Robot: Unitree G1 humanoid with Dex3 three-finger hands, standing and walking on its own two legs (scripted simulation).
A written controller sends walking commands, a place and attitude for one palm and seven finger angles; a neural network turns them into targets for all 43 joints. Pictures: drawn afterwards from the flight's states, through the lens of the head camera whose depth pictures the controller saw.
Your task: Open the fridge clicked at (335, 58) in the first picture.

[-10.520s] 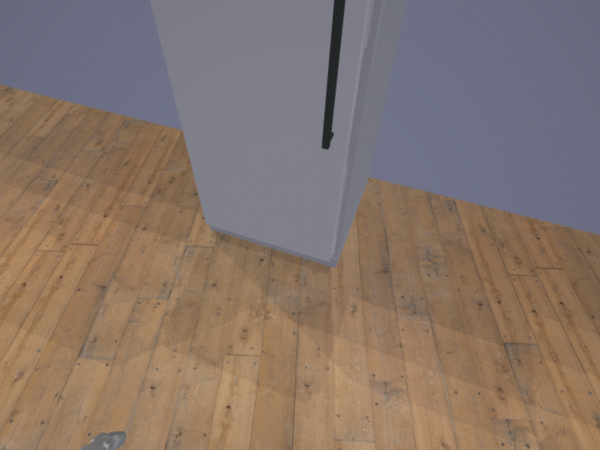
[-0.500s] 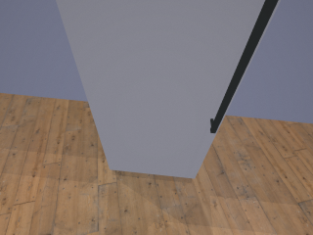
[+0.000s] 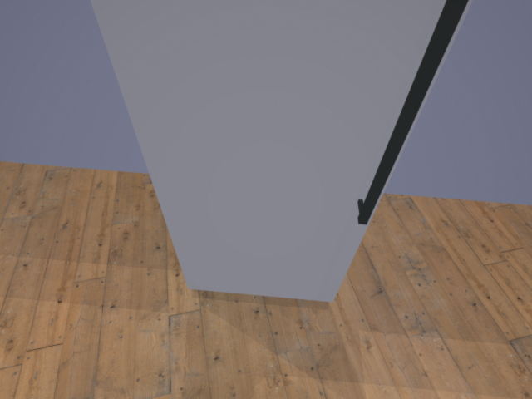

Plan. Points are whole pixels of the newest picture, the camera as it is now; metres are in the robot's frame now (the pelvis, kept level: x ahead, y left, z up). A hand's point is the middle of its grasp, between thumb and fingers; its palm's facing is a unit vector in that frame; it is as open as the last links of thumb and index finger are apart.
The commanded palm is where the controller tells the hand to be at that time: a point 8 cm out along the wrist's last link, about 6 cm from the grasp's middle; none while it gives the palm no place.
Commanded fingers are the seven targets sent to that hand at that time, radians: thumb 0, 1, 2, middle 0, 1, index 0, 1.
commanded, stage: shuffle to correct the standing spot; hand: right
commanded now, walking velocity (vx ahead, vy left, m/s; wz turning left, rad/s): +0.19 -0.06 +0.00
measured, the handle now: (395, 131) +0.53 -0.20 +0.13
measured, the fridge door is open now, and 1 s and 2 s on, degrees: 0 0 0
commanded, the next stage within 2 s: come to a stop and stand still in 0.16 s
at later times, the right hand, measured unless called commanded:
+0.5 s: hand out of the picture +0.07 -0.18 -0.18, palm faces +0.08 +0.98 -0.21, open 7.3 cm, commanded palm none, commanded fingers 0.00 -0.90 -0.90 0.20 0.30 0.20 0.30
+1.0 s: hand out of the picture +0.09 -0.19 -0.17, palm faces +0.04 +0.97 -0.23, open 7.3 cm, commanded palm none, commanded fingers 0.00 -0.90 -0.90 0.20 0.30 0.20 0.30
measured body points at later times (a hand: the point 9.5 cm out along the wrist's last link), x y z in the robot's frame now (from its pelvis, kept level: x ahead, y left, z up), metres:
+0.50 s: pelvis +0.08 -0.01 -0.01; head +0.11 +0.00 +0.44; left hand +0.06 +0.19 -0.17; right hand +0.07 -0.23 -0.16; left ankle +0.04 +0.07 -0.74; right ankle +0.06 -0.14 -0.73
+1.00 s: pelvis +0.06 +0.00 +0.00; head +0.08 +0.00 +0.45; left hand +0.12 +0.22 -0.16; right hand +0.09 -0.24 -0.15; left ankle +0.04 +0.07 -0.74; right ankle +0.08 -0.14 -0.74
